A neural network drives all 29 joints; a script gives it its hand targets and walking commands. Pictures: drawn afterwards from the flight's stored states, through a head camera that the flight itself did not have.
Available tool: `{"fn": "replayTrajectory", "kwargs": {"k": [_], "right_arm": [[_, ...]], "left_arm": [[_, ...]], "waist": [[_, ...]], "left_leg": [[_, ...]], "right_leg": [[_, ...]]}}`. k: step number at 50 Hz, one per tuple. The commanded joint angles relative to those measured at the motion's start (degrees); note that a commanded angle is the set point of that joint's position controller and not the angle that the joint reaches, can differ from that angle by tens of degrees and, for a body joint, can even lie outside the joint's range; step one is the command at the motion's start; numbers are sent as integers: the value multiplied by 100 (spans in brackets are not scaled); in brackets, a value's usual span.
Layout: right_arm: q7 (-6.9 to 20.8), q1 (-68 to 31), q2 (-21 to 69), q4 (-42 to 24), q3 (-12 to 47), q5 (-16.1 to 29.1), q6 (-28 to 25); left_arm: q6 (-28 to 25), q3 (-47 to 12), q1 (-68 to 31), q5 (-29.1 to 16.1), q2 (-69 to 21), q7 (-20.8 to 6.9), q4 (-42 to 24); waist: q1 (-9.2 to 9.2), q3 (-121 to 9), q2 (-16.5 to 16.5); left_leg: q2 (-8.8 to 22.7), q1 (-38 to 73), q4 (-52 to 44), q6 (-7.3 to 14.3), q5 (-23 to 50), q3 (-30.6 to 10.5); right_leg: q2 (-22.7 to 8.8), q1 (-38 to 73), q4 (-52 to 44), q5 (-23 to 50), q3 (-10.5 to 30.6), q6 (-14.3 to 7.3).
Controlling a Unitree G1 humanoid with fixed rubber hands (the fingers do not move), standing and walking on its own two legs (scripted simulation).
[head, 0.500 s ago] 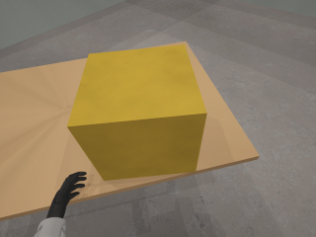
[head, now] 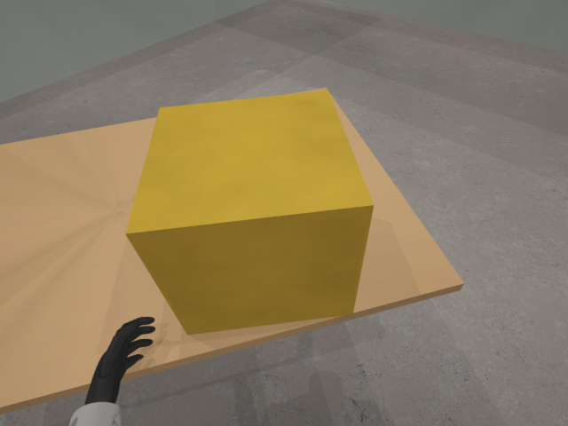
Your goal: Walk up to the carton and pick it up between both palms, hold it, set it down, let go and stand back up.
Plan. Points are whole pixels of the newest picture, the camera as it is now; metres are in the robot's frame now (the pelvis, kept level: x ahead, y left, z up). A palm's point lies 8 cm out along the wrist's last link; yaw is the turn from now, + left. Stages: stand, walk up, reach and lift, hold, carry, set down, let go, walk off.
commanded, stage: stand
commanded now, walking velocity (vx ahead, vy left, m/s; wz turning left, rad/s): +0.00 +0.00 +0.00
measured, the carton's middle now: (257, 212) +0.43 +0.07 +0.08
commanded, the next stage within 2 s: none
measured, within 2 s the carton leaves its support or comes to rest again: neither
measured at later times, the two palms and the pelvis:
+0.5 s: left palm (104, 386) +0.19 +0.26 +0.01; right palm out of the picture +0.05 -0.21 -0.13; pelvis -0.03 +0.02 -0.01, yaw -1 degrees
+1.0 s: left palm (100, 387) +0.19 +0.26 +0.01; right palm out of the picture +0.03 -0.20 -0.13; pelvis -0.05 +0.04 -0.01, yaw -2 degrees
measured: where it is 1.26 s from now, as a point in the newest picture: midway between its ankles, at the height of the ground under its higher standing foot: outside the picture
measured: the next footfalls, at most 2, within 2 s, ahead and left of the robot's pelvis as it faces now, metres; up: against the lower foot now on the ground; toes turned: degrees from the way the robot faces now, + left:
none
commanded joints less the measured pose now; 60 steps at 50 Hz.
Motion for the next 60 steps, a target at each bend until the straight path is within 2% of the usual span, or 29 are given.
{"fn": "replayTrajectory", "kwargs": {"k": [1, 4, 6, 7, 10, 14, 16, 18, 22, 24, 26, 28, 29, 32, 35, 39, 40, 41, 43, 44, 45, 46, 47, 49, 51, 52, 56, 57, 60], "right_arm": [[-29, -120, -581, -456, -180, 29, -107], [-24, -154, -588, -463, -195, 28, -63], [3, -83, -590, -443, -197, 41, -59], [1, -55, -569, -429, -185, 50, -56], [-14, -92, -570, -448, -188, 40, -28], [7, -216, -656, -512, -211, 37, -40], [-12, -97, -579, -516, -188, 59, -36], [3, -104, -673, -521, -213, 61, -39], [6, -92, -548, -546, -190, 88, -8], [-1, -189, -609, -608, -189, 55, -2], [-20, -215, -600, -659, -196, 75, 29], [-21, -265, -642, -691, -215, 64, 30], [-26, -284, -694, -734, -242, 71, 30], [-26, -234, -688, -736, -245, 80, 44], [-45, -227, -738, -788, -281, 85, 77], [-52, -225, -676, -872, -272, 111, 101], [-43, -227, -748, -869, -297, 101, 107], [-49, -165, -599, -871, -269, 114, 104], [-38, -299, -659, -925, -296, 90, 84], [-40, -259, -627, -967, -283, 116, 67], [-14, -228, -627, -945, -288, 108, 68], [-20, -246, -631, -954, -303, 100, 68], [-43, -158, -625, -985, -278, 102, 71], [-36, -151, -620, -953, -287, 93, 76], [-41, -290, -660, -1009, -302, 97, 89], [-40, -305, -597, -1066, -305, 98, 95], [-55, -258, -581, -1069, -286, 128, 94], [-58, -271, -651, -1099, -292, 113, 89], [-67, -346, -742, -1122, -340, 108, 116]], "left_arm": [[568, -108, 469, 102, 557, -85, 572], [611, -123, 436, 129, 555, -68, 555], [628, -133, 322, 114, 544, -76, 517], [637, -135, 332, 120, 539, -90, 548], [648, -161, 386, 127, 479, -88, 592], [673, -116, 348, 121, 579, -75, 573], [694, -159, 375, 118, 508, -81, 621], [713, -152, 336, 112, 514, -85, 571], [700, -153, 286, 124, 542, -87, 610], [728, -161, 275, 138, 517, -65, 599], [751, -133, 182, 132, 577, -55, 571], [759, -141, 319, 121, 525, -72, 627], [763, -153, 255, 120, 512, -66, 653], [768, -128, 311, 115, 575, -105, 668], [769, -125, 435, 133, 524, -101, 738], [765, -128, 316, 145, 556, -118, 779], [763, -135, 217, 142, 539, -121, 712], [762, -145, 134, 150, 502, -116, 723], [733, -143, 31, 140, 508, -112, 665], [720, -168, 54, 129, 421, -121, 694], [726, -145, -22, 125, 524, -114, 677], [748, -143, 19, 128, 495, -123, 689], [769, -134, 57, 130, 482, -102, 697], [776, -123, 69, 131, 476, -127, 712], [774, -124, 117, 106, 491, -105, 691], [782, -103, 132, 133, 553, -116, 736], [773, -134, 131, 119, 437, -130, 732], [798, -109, 227, 125, 511, -126, 762], [795, -114, 238, 111, 458, -146, 771]], "waist": [[-182, -38, -1047], [-173, 190, -1092], [-258, 328, -1164], [-254, 430, -1039], [-222, 469, -1081], [-158, 395, -866], [-218, 356, -1019], [-198, 325, -904], [-226, 265, -1149], [-194, 440, -919], [-187, 448, -957], [-141, 467, -584], [-178, 628, -706], [-153, 544, -414], [-112, 353, -476], [-177, 491, -921], [-198, 474, -740], [-248, 517, -908], [-230, 287, -792], [-237, 225, -1058], [-271, 364, -1124], [-245, 340, -918], [-280, 373, -961], [-243, 480, -679], [-185, 368, -544], [-198, 397, -682], [-201, 486, -715], [-164, 447, -546], [-138, 318, -458]], "left_leg": [[487, 800, -246, 18, 479, -617], [472, 699, -266, 8, 344, -598], [439, 638, -270, 9, 277, -588], [475, 469, -353, 23, 118, -646], [465, 483, -353, 9, 38, -637], [467, 362, -425, 6, -133, -645], [473, 321, -423, 17, -239, -665], [489, 262, -412, 24, -284, -710], [449, 445, -299, 44, -209, -632], [527, 76, -492, 78, -626, -777], [555, -118, -638, 94, -888, -842], [583, -185, -697, 96, -1153, -888], [631, -345, -788, 91, -1310, -959], [662, -518, -1004, 104, -1772, -1047], [747, -613, -1050, 162, -2099, -1076], [575, -442, -785, 107, -1850, -869], [570, -346, -744, 104, -1820, -879], [611, -360, -786, 117, -1772, -943], [595, -308, -741, 122, -1585, -943], [601, -198, -644, 141, -1383, -921], [503, -180, -549, 105, -1289, -804], [522, -102, -564, 109, -1362, -822], [599, -225, -712, 117, -1546, -943], [667, -453, -845, 125, -1819, -993], [599, -416, -823, 114, -1817, -947], [627, -432, -826, 109, -1857, -962], [667, -665, -953, 156, -1946, -1067], [710, -648, -979, 170, -2020, -1071], [728, -680, -1003, 162, -2171, -1068]], "right_leg": [[-454, -583, -679, 835, 569, -106], [-436, -722, -738, 545, 632, -109], [-459, -853, -809, 326, 670, -118], [-409, -806, -768, 189, 652, -93], [-403, -862, -814, -56, 686, -87], [-356, -752, -647, 19, 630, -55], [-322, -690, -624, -66, 574, -33], [-329, -628, -583, -14, 577, -17], [-355, -781, -677, -162, 649, -23], [-336, -650, -564, -193, 606, 1], [-294, -607, -458, -259, 554, 10], [-280, -567, -418, -269, 547, -6], [-252, -555, -358, -191, 501, 2], [-170, -445, -164, -214, 377, 56], [-152, -220, -53, -220, 302, 31], [-214, -675, -354, -660, 503, 42], [-244, -738, -393, -641, 562, 48], [-212, -738, -320, -504, 531, 56], [-241, -561, -270, -276, 528, 57], [-284, -527, -384, -252, 613, 39], [-308, -711, -507, -445, 669, 75], [-236, -784, -443, -464, 631, 72], [-196, -704, -315, -381, 515, 84], [-128, -589, -151, -227, 414, 107], [-215, -605, -268, -370, 538, 85], [-144, -598, -181, -362, 432, 92], [-94, -478, -65, -235, 374, 125], [-101, -419, 5, -215, 327, 132], [-17, -361, 153, -234, 211, 122]]}}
